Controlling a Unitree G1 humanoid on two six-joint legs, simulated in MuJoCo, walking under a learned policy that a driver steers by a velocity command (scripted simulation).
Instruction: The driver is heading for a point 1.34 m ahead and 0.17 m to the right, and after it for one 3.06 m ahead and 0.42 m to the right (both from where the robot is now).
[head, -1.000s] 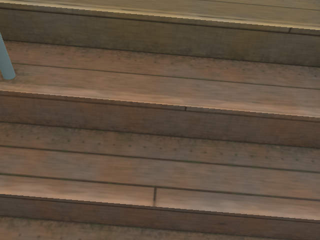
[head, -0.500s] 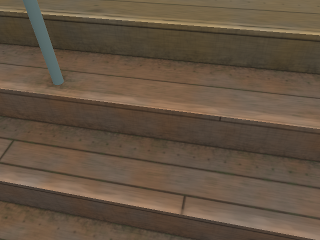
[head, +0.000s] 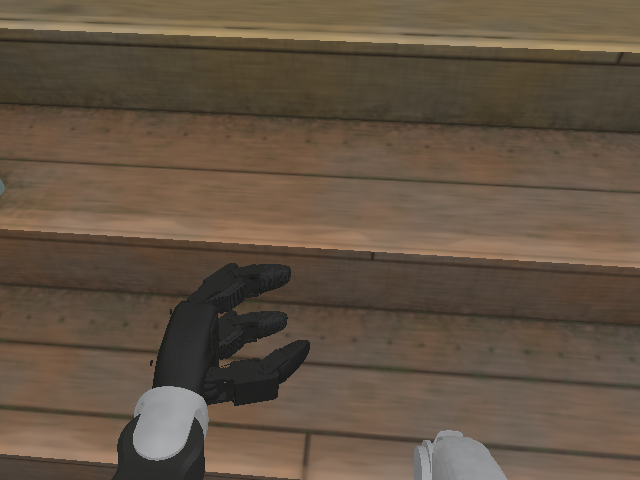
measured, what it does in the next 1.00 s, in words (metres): climbs: right foot 0.17 m higher, then left foot 0.17 m higher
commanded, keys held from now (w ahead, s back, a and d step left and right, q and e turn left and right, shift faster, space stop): w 1.00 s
